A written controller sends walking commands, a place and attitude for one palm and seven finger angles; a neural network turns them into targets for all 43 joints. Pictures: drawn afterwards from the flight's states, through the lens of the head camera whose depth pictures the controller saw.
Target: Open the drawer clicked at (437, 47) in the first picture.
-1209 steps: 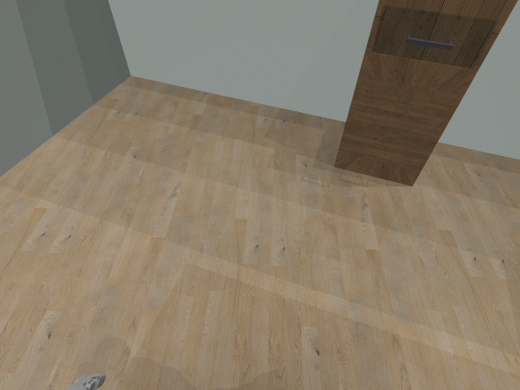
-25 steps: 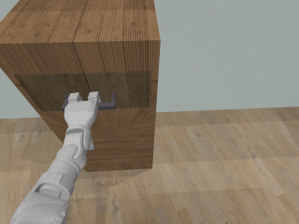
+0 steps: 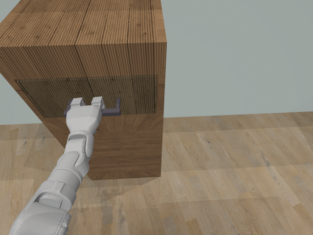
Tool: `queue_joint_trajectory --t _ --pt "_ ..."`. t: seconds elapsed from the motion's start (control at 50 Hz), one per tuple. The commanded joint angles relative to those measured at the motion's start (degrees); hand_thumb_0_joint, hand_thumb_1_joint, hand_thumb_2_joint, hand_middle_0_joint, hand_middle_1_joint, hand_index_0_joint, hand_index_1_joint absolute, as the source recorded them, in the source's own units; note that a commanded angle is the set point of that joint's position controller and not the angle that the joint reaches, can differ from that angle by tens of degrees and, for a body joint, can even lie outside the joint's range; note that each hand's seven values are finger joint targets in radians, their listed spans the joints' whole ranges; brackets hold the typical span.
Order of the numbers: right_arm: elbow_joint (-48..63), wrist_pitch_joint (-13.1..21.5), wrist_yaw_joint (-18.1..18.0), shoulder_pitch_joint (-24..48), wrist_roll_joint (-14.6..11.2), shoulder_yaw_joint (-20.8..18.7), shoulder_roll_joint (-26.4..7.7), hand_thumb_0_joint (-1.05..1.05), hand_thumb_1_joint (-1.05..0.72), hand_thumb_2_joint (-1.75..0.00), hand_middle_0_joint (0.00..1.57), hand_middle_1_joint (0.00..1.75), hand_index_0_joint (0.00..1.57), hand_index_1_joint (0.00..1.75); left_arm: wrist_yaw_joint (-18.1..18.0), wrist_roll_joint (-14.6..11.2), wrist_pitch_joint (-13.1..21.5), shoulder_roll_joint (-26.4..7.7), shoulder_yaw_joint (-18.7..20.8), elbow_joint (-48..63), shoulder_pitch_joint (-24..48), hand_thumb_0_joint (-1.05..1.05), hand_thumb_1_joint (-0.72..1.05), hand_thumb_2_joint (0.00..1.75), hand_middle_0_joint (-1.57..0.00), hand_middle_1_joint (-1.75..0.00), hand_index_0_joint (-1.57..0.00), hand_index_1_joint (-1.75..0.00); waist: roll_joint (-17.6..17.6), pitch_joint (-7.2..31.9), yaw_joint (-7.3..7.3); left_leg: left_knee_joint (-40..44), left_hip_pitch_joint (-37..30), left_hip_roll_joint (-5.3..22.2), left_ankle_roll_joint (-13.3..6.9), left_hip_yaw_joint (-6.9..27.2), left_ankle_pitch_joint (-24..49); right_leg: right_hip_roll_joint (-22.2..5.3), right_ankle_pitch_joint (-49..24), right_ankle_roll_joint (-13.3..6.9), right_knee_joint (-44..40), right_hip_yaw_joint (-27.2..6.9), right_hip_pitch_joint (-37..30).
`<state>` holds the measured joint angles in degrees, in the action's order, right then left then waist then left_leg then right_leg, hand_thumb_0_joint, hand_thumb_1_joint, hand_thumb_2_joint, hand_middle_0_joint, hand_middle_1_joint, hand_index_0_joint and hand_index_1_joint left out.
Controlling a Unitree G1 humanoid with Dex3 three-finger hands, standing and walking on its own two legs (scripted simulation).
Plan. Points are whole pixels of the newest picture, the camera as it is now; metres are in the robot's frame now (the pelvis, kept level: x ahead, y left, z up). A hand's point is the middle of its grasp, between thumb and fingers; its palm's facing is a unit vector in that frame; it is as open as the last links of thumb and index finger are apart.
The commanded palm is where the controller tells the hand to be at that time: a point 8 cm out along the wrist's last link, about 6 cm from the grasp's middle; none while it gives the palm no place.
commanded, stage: close the thumb around the handle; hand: left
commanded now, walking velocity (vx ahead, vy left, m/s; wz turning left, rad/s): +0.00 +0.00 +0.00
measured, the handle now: (93, 107) +0.47 +0.20 +0.02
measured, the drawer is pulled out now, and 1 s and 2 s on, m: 0.00 0.03 0.10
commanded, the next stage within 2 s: pull the drawer open in 0.08 s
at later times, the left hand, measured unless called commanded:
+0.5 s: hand (89, 137) +0.38 +0.20 +0.00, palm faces +0.00 -0.06 -1.00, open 6.0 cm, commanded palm +0.36 +0.20 +0.05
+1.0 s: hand (89, 137) +0.38 +0.20 +0.00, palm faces -0.03 -0.04 -1.00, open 5.5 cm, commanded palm +0.35 +0.19 +0.05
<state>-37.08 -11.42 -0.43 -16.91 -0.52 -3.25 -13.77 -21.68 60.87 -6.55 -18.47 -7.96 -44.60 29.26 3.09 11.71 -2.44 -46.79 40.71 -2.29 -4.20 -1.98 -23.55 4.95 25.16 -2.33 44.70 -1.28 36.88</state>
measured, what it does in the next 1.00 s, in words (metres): stands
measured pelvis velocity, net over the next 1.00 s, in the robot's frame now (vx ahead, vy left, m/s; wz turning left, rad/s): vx -0.02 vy -0.01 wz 0.02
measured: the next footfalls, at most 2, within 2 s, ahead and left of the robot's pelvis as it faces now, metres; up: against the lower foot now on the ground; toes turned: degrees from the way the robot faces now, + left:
none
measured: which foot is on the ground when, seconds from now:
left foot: down 0.00-1.00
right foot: down 0.00-1.00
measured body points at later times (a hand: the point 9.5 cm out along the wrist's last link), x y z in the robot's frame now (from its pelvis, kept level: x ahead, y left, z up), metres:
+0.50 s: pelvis +0.01 +0.00 +0.00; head +0.06 -0.01 +0.45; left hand +0.38 +0.20 +0.05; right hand +0.11 -0.26 -0.12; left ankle -0.02 +0.07 -0.70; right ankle -0.05 -0.10 -0.70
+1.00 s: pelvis -0.02 -0.01 +0.00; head +0.03 -0.01 +0.44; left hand +0.38 +0.20 +0.05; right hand +0.05 -0.27 -0.14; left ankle -0.02 +0.07 -0.70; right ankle -0.05 -0.10 -0.70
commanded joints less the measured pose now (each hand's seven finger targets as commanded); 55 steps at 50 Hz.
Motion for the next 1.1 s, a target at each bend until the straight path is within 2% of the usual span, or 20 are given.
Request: queue_joint_trajectory --t 0.0,0.06,0.16,0.22,0.32,0.38,0.42,0.46,0.52,0.56,0.62,0.68,0.7,0.76,0.84,0.9,0.92,0.98,1.04,1.08 --pt "5.6 1.2 -0.5 -1.2 -0.1 -3.0 -8.0 0.0 -0.9 -0.9 0.2 0.3 0.2 0.3 -0.2 -0.3 0.4 -6.8 2.1 7.5 11.9 0.0 0.9 0.9 -0.4 -1.35 -0.4 -1.35 -3.8 17.3 -0.22 2.0 -18.3 1.8 1.8 3.0 33.5 -0.6 -29.7 -0.5 -3.9 0.0 -6.1" --pt "5.9 1.2 -0.6 -0.8 -0.2 -2.9 -7.8 0.0 -0.9 -0.9 0.2 0.3 0.2 0.3 0.0 -0.6 0.8 -6.7 2.1 9.6 10.7 0.0 0.9 0.9 -0.4 -1.35 -0.4 -1.35 -3.0 18.4 0.36 2.2 -18.7 1.6 1.7 2.6 34.0 -0.8 -31.1 -0.2 -4.0 -0.4 -7.3" --pt "6.2 1.4 -0.6 -0.3 -0.3 -2.7 -7.7 0.0 -0.9 -0.9 0.2 0.3 0.2 0.3 0.4 -0.8 1.1 -6.5 1.9 9.9 9.3 0.0 0.9 0.9 -0.4 -1.35 -0.4 -1.35 -2.9 15.8 0.14 2.5 -18.5 1.8 1.8 2.9 34.2 -0.8 -30.5 -0.2 -4.3 -0.2 -6.4" --pt "7.1 1.8 -0.3 0.2 -0.3 -2.8 -7.6 0.0 -0.9 -0.9 0.2 0.3 0.2 0.3 0.5 -1.3 1.6 -6.7 2.7 13.1 3.8 0.0 0.9 0.9 -0.4 -1.35 -0.4 -1.35 -2.4 18.7 1.63 2.5 -20.3 2.0 1.8 2.8 37.5 -0.8 -32.2 -0.3 -3.9 -0.4 -8.3" --pt "8.1 2.5 0.5 1.6 -0.3 -2.8 -7.6 0.0 -0.9 -0.9 0.2 0.3 0.2 0.3 0.4 -2.3 1.2 -3.9 1.0 18.9 -3.5 0.0 0.9 0.9 -0.4 -1.35 -0.4 -1.35 -3.4 17.4 1.68 2.6 -21.4 2.6 2.1 3.5 40.9 -0.8 -33.3 0.1 -3.9 -0.1 -8.2" --pt "8.5 3.0 0.7 2.3 -0.3 -2.9 -7.8 0.0 -0.9 -0.9 0.2 0.3 0.2 0.3 -0.3 -2.2 0.5 -5.3 2.3 22.1 -6.5 0.0 0.9 0.9 -0.4 -1.35 -0.4 -1.35 -4.0 16.4 1.93 2.8 -21.1 2.5 1.9 3.3 39.7 -0.8 -33.5 0.0 -4.1 -0.3 -9.1" --pt "5.6 2.5 -0.2 1.2 -0.2 -2.6 -8.2 0.0 -0.9 -0.9 0.2 0.3 0.2 0.3 -1.3 -0.3 0.1 -7.8 1.8 19.5 14.1 0.0 0.9 0.9 -0.4 -1.35 -0.4 -1.35 -3.6 13.0 -2.46 2.3 -19.3 2.4 2.1 3.8 33.6 -1.0 -29.4 0.3 -4.2 0.0 -3.9" --pt "5.3 2.7 -0.5 1.0 -0.1 -2.6 -7.8 0.0 -0.9 -0.9 0.2 0.3 0.2 0.3 -1.8 1.3 -0.3 -7.7 2.3 15.4 11.7 0.0 0.9 0.9 -0.4 -1.35 -0.4 -1.35 -2.3 11.9 -1.2 2.7 -18.7 2.1 2.3 3.7 31.6 -0.9 -26.1 -0.3 -3.9 0.5 -2.7" --pt "5.3 2.6 -0.8 0.9 0.1 -2.9 -7.5 0.0 -0.9 -0.9 0.2 0.3 0.2 0.3 -2.3 1.4 0.0 -8.3 2.6 16.4 15.9 0.0 0.9 0.9 -0.4 -1.35 -0.4 -1.35 1.2 18.3 -0.3 2.0 -22.5 2.0 2.7 4.0 34.1 -1.0 -26.3 -0.6 -3.1 0.4 -2.9" --pt "4.9 2.6 -0.8 0.7 0.2 -3.0 -7.2 0.0 -0.9 -0.9 0.2 0.3 0.2 0.3 -2.2 0.7 0.3 -5.2 0.5 14.7 17.1 0.0 0.9 0.9 -0.4 -1.35 -0.4 -1.35 0.4 18.9 -0.9 1.5 -23.1 2.1 2.8 4.2 33.8 -0.7 -25.1 -0.5 -3.0 0.8 -1.9" --pt "4.5 2.6 -1.2 0.4 0.2 -3.0 -7.3 0.0 -0.9 -0.9 0.2 0.3 0.2 0.3 -2.0 0.3 1.1 -6.7 1.9 12.2 18.4 0.0 0.9 0.9 -0.4 -1.35 -0.4 -1.35 -1.9 19.5 -1.02 1.3 -21.5 1.8 2.3 4.0 31.4 -0.8 -25.3 -0.4 -2.9 0.7 -2.7" --pt "4.7 2.6 -1.6 0.6 0.1 -2.6 -7.3 0.0 -0.9 -0.9 0.2 0.3 0.2 0.3 -1.7 0.0 1.5 -6.3 1.4 8.4 18.7 0.0 0.9 0.9 -0.4 -1.35 -0.4 -1.35 -4.5 15.7 -1.4 1.9 -17.2 1.1 1.6 3.3 25.0 -0.9 -23.8 -0.4 -3.8 0.5 -3.5" --pt "4.5 2.6 -1.8 0.6 0.1 -2.5 -7.5 0.0 -0.9 -0.9 0.2 0.3 0.2 0.3 -1.7 -0.1 1.7 -8.0 2.8 6.8 18.7 0.0 0.9 0.9 -0.4 -1.35 -0.4 -1.35 -5.2 15.1 -1.19 2.0 -15.6 0.8 1.5 3.2 23.7 -1.0 -23.9 -0.4 -4.2 0.0 -4.3" --pt "4.7 2.7 -2.0 0.7 -0.2 -2.3 -7.0 0.0 -0.9 -0.9 0.2 0.3 0.2 0.3 -1.6 0.3 2.8 -6.7 1.0 6.9 21.5 0.0 0.9 0.9 -0.4 -1.35 -0.4 -1.35 -3.5 15.7 -1.37 2.3 -15.4 0.6 1.4 3.0 21.6 -1.2 -22.3 -0.4 -4.3 -0.2 -3.4" --pt "4.5 2.9 -2.1 -0.5 -0.2 -2.4 -7.2 0.0 -0.9 -0.9 0.2 0.3 0.2 0.3 -1.9 0.5 3.9 -9.4 3.1 5.0 22.2 0.0 0.9 0.9 -0.4 -1.35 -0.4 -1.35 -3.1 14.9 -1.17 2.3 -14.5 0.6 1.2 3.0 20.4 -1.1 -21.0 -0.7 -4.4 -0.3 -3.3" --pt "4.1 3.2 -1.8 -0.9 -0.1 -2.7 -7.1 0.0 -0.9 -0.9 0.2 0.3 0.2 0.3 -2.3 0.7 4.7 -8.4 2.5 5.0 24.0 0.0 0.9 0.9 -0.4 -1.35 -0.4 -1.35 -2.0 15.8 -1.51 2.1 -15.1 0.8 1.5 3.4 20.6 -1.0 -20.0 -0.8 -4.1 0.0 -2.1" --pt "4.4 3.3 -1.7 -0.9 -0.2 -2.7 -6.9 0.0 -0.9 -0.9 0.2 0.3 0.2 0.3 -2.5 0.8 5.0 -7.5 1.9 5.7 22.9 0.0 0.9 0.9 -0.4 -1.35 -0.4 -1.35 -0.9 17.2 -0.93 2.3 -15.8 0.8 1.6 3.3 20.8 -0.9 -19.7 -0.8 -3.9 -0.1 -2.0" --pt "4.6 3.6 -1.4 -0.7 -0.3 -2.9 -6.9 0.0 -0.9 -0.9 0.2 0.3 0.2 0.3 -2.8 0.0 4.9 -5.5 1.2 4.9 19.4 0.0 0.9 0.9 -0.4 -1.35 -0.4 -1.35 -1.7 15.7 -0.73 2.7 -15.6 0.9 1.4 3.0 19.1 -0.7 -18.1 -0.8 -4.7 0.1 -1.9" --pt "5.1 3.6 -1.3 -0.5 -0.3 -2.9 -7.1 0.0 -0.9 -0.9 0.2 0.3 0.2 0.3 -2.9 -0.3 4.9 -7.1 2.8 5.8 15.4 0.0 0.9 0.9 -0.4 -1.35 -0.4 -1.35 -2.1 17.0 0.51 3.0 -15.2 0.8 1.4 2.8 19.9 -0.6 -19.6 -0.9 -4.4 -0.2 -4.1" --pt "5.6 3.7 -1.1 0.0 -0.4 -2.9 -7.2 0.0 -0.9 -0.9 0.2 0.3 0.2 0.3 -2.9 -0.9 4.7 -5.8 1.9 8.3 12.8 0.0 0.9 0.9 -0.4 -1.35 -0.4 -1.35 -2.7 17.6 0.73 3.3 -15.7 0.9 1.3 2.6 21.1 -0.6 -21.0 -0.8 -4.6 -0.3 -5.3"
